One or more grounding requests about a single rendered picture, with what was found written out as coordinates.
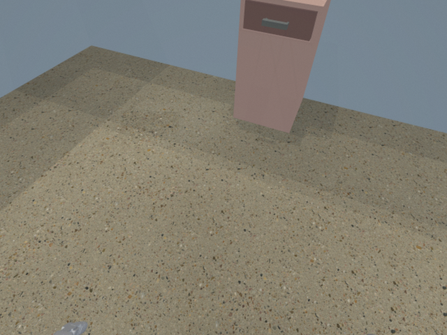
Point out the cabinet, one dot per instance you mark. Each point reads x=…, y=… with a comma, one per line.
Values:
x=272, y=71

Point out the drawer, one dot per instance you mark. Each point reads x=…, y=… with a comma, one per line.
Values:
x=301, y=21

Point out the left robot hand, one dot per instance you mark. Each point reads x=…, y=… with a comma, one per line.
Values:
x=76, y=328

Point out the handle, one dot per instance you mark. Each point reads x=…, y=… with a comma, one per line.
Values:
x=274, y=24

